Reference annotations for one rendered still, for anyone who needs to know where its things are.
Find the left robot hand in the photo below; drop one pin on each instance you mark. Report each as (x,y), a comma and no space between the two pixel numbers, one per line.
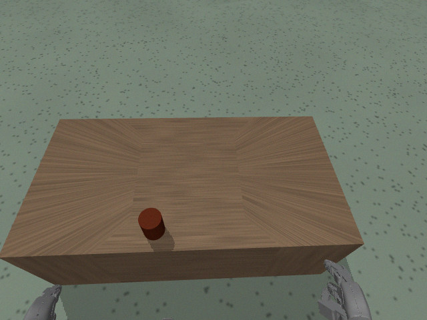
(43,307)

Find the can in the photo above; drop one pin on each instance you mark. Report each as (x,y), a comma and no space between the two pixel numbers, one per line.
(151,223)

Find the right robot hand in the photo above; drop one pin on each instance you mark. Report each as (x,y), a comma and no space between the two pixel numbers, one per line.
(350,298)

